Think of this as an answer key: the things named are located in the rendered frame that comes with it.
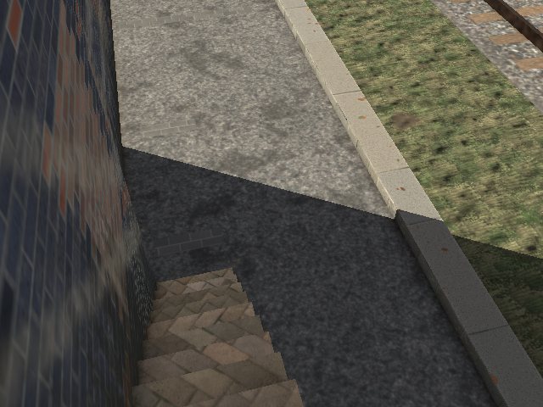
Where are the stairs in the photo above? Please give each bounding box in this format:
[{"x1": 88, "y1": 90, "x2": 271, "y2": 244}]
[{"x1": 132, "y1": 268, "x2": 304, "y2": 407}]

